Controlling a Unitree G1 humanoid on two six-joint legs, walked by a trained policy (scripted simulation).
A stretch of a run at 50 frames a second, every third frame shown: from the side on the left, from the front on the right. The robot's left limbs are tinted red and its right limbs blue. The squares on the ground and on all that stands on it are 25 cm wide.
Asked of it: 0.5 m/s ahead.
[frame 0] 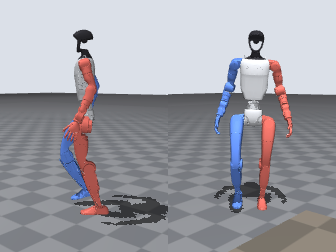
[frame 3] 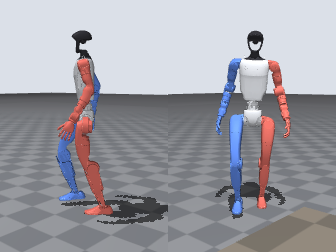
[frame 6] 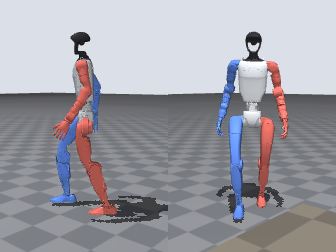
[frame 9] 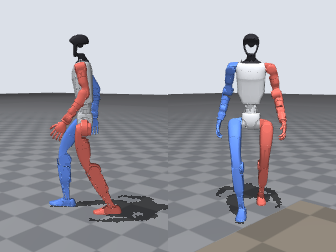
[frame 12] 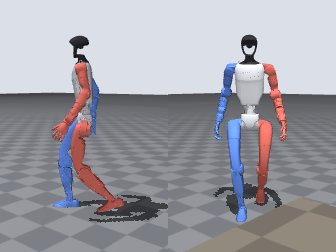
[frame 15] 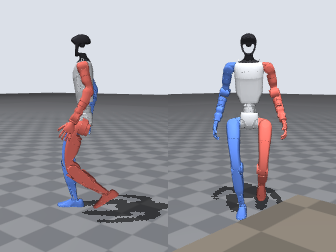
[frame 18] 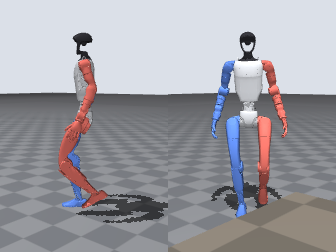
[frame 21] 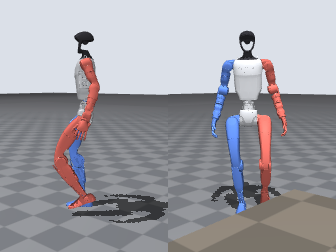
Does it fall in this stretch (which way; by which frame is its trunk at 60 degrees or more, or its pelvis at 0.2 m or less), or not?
no
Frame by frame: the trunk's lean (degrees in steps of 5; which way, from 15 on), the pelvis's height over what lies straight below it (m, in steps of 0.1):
0: 5, 0.8
3: 5, 0.8
6: 5, 0.8
9: 5, 0.8
12: 5, 0.7
15: 5, 0.8
18: 0, 0.8
21: 0, 0.8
